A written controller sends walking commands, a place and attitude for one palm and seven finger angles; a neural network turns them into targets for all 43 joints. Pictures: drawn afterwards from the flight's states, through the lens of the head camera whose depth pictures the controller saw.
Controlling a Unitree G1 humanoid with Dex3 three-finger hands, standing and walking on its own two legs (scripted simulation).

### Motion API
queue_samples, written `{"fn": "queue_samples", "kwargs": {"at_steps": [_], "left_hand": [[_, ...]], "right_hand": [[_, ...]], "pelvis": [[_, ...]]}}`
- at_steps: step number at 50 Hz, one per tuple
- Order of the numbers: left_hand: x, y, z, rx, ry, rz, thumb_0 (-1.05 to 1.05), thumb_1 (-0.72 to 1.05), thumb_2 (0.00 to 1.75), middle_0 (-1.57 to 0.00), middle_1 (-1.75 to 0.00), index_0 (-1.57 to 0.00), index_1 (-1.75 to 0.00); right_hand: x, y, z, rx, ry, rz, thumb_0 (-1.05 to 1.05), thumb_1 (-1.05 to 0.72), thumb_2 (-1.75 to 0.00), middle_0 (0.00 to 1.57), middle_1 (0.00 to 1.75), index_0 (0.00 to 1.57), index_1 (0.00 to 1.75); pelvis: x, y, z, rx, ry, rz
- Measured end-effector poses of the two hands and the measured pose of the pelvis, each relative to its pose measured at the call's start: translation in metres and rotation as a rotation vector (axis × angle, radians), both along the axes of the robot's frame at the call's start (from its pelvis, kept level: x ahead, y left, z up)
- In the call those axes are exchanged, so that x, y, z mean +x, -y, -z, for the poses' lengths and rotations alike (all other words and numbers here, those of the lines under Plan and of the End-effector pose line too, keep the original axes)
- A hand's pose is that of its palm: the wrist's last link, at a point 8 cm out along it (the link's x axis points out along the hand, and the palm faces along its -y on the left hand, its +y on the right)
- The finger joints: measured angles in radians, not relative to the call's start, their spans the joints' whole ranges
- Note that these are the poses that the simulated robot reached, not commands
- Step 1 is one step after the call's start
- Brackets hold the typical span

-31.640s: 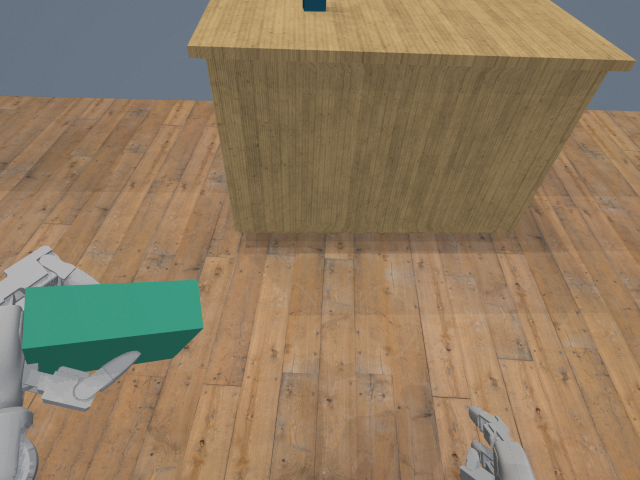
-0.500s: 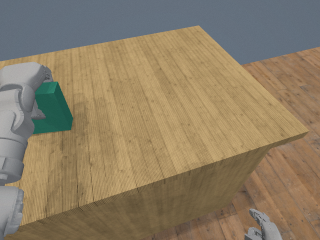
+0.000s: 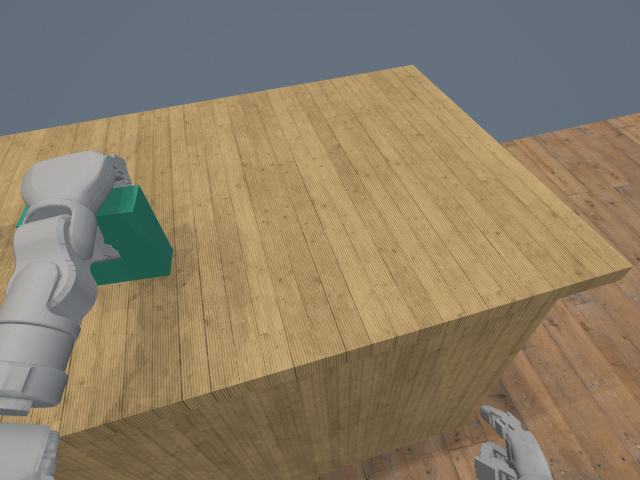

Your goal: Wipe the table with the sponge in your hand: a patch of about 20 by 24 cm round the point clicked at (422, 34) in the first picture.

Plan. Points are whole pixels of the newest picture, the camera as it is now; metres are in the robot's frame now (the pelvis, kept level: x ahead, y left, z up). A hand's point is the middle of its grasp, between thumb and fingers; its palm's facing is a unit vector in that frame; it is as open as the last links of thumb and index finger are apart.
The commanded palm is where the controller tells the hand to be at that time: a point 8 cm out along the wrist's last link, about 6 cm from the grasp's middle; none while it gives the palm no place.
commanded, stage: wipe back along the first lane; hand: left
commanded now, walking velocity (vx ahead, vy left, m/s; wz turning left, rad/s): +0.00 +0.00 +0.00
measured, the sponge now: (112, 250) +0.35 +0.33 +0.10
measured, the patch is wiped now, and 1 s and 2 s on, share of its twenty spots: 0.95 0.95 0.95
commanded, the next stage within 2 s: lift the sponge slowly off the table in 1.22 s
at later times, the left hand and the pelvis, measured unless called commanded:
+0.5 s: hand (102, 238) +0.31 +0.30 +0.16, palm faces +0.09 -0.03 -1.00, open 9.2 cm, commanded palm +0.27 +0.28 +0.19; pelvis +0.00 -0.02 +0.00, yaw -1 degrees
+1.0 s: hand (103, 272) +0.27 +0.27 +0.16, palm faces +0.13 -0.05 -0.99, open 9.2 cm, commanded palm +0.22 +0.26 +0.19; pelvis +0.00 -0.03 -0.01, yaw -1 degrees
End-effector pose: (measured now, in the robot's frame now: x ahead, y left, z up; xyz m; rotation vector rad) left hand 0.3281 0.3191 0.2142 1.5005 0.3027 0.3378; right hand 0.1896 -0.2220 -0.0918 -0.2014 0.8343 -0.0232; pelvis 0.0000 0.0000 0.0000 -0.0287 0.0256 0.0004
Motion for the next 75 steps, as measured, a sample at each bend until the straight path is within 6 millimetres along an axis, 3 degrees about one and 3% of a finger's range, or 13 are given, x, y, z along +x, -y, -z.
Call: {"fn": "queue_samples", "kwargs": {"at_steps": [10,19,42,63,75], "left_hand": [[-0.004,0.005,0.001,0.015,-0.019,-0.011,-0.03,-0.45,1.07,-0.75,-1.40,-0.82,-1.48],[-0.024,0.018,0.001,0.014,0.028,0.010,-0.03,-0.44,1.06,-0.73,-1.41,-0.80,-1.50],[-0.072,0.047,0.002,-0.001,0.078,-0.011,0.00,-0.41,1.05,-0.70,-1.44,-0.79,-1.51],[-0.104,0.061,0.004,-0.023,0.133,-0.005,0.01,-0.40,1.05,-0.69,-1.45,-0.78,-1.51],[-0.116,0.066,0.005,-0.043,0.152,0.014,0.01,-0.41,1.05,-0.70,-1.45,-0.80,-1.49]], "right_hand": [[-0.006,0.011,-0.007,-0.006,0.037,0.021,0.01,-0.91,-0.90,0.20,0.30,0.21,0.30],[-0.009,0.020,0.000,0.011,0.016,0.033,0.01,-0.91,-0.90,0.20,0.30,0.20,0.30],[0.048,0.013,-0.019,0.056,0.149,-0.052,0.01,-0.91,-0.90,0.20,0.30,0.20,0.30],[0.029,0.010,-0.015,0.066,0.152,-0.041,0.01,-0.91,-0.90,0.20,0.30,0.20,0.30],[0.033,0.005,-0.021,0.063,0.189,-0.055,0.01,-0.91,-0.90,0.20,0.30,0.20,0.30]], "pelvis": [[-0.006,0.006,0.000,0.002,0.007,0.006],[0.000,0.011,0.001,0.003,0.016,0.013],[0.007,0.030,0.005,0.008,0.018,0.011],[-0.003,0.030,0.007,0.010,0.036,0.021],[-0.007,0.031,0.008,0.010,0.048,0.022]]}}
